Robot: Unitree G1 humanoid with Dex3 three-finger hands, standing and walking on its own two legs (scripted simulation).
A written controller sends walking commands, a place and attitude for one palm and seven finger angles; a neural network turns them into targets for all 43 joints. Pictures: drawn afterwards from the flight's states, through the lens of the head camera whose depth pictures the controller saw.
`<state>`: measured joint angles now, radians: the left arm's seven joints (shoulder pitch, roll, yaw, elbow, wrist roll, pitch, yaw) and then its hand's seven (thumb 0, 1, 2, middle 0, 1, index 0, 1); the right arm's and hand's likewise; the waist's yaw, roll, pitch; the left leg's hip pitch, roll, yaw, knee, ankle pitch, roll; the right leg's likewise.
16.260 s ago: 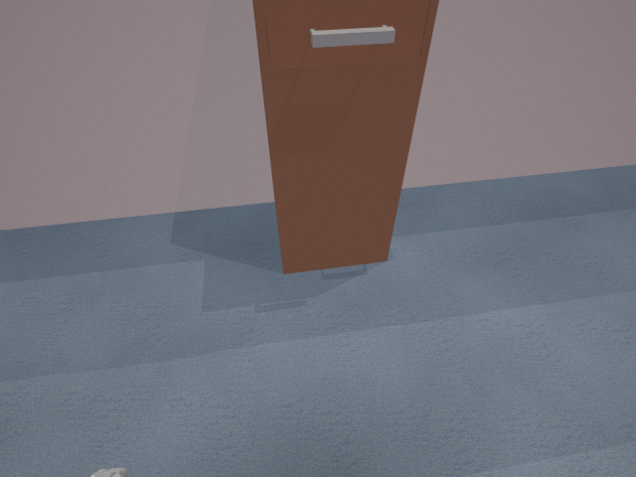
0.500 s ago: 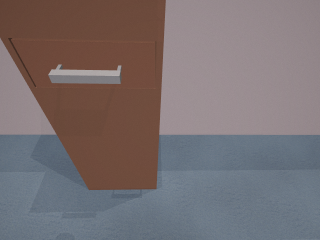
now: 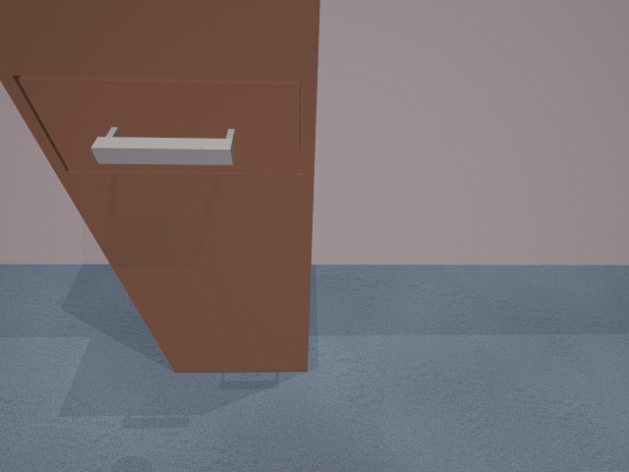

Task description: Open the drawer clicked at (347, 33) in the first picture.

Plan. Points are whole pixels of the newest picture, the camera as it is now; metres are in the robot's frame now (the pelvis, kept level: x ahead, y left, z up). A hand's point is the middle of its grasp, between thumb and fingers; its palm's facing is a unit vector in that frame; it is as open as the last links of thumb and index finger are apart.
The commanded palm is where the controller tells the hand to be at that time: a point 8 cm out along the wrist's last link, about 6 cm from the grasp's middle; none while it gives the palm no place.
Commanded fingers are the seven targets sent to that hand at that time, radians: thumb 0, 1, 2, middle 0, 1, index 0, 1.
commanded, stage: look again from close up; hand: left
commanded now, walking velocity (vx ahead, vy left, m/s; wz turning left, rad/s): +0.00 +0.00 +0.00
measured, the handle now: (169, 142) +0.52 +0.26 +0.14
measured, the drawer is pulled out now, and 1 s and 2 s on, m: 0.00 0.00 0.00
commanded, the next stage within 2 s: come to a stop and stand still in 0.88 s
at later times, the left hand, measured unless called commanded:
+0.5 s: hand out of the picture -0.02 +0.14 -0.18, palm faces +0.04 -0.99 -0.15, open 7.4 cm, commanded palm none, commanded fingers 0.00 0.90 0.90 -0.20 -0.30 -0.20 -0.30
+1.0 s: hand out of the picture -0.02 +0.13 -0.18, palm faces +0.05 -0.99 -0.14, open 7.4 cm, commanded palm none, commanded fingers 0.00 0.90 0.90 -0.20 -0.30 -0.20 -0.30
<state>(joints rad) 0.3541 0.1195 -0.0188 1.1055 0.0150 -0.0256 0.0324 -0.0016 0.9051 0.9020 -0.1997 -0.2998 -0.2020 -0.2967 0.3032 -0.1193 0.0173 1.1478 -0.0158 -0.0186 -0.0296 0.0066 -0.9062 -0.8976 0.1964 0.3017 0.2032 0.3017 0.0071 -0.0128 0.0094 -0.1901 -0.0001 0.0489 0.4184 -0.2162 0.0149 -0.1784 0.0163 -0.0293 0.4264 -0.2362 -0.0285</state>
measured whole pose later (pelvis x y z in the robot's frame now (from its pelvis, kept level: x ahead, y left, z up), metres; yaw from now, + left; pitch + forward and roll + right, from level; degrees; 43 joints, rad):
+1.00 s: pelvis +0.01 -0.02 +0.00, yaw +0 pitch -1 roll +0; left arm 0.37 0.11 -0.01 1.11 0.01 -0.03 0.03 0.00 0.91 0.90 -0.20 -0.30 -0.20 -0.30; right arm 0.32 -0.11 0.02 1.15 -0.02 -0.02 -0.04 0.01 -0.91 -0.90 0.20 0.30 0.20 0.30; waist 0.01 -0.01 0.00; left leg -0.18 0.03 0.03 0.42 -0.23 -0.02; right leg -0.17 0.04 -0.04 0.42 -0.25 -0.06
